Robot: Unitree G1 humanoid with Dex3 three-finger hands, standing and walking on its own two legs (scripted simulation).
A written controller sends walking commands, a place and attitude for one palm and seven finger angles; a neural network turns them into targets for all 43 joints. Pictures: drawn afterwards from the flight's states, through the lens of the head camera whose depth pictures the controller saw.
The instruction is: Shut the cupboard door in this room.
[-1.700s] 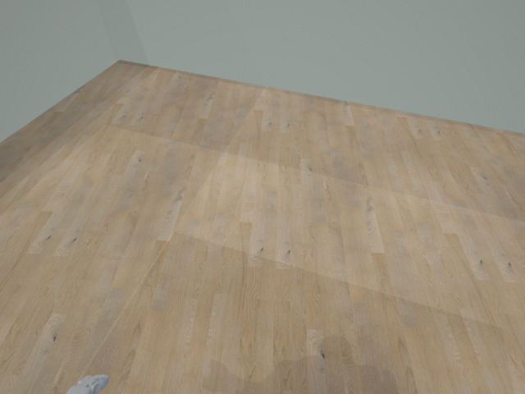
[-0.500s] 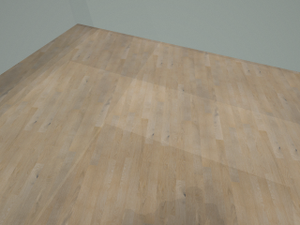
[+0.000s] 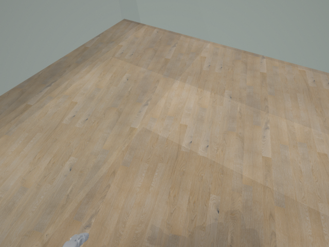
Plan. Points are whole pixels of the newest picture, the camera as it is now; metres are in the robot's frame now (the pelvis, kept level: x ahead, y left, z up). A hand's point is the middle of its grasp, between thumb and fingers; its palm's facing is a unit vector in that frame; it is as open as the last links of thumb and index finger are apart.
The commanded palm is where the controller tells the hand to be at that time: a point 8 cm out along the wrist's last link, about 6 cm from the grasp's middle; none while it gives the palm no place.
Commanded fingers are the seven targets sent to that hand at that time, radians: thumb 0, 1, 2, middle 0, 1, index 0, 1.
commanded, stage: turn or walk to find it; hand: left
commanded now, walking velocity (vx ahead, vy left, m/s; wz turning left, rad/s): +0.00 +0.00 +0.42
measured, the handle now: out of the picture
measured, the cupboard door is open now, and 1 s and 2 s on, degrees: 53 53 53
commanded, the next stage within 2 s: none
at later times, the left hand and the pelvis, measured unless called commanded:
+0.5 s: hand out of the picture -0.09 +0.21 -0.18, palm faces +0.31 -0.92 -0.22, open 7.3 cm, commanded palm none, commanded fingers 0.00 0.90 0.90 -0.20 -0.30 -0.20 -0.30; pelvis -0.04 +0.02 -0.01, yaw +15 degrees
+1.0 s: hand out of the picture -0.05 +0.20 -0.14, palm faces +0.43 -0.86 -0.29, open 7.3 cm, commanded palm none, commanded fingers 0.00 0.90 0.90 -0.20 -0.30 -0.20 -0.30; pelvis -0.06 -0.03 +0.00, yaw +26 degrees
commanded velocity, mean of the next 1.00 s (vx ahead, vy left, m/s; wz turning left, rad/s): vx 0.00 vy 0.00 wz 0.42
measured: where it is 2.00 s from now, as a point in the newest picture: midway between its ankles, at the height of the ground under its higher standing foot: outside the picture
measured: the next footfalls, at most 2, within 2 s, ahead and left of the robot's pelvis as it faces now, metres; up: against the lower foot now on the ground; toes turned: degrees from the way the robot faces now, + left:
left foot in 0.46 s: -0.05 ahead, +0.13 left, +0.00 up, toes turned +18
right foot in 0.96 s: +0.02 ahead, -0.09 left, +0.00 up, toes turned +22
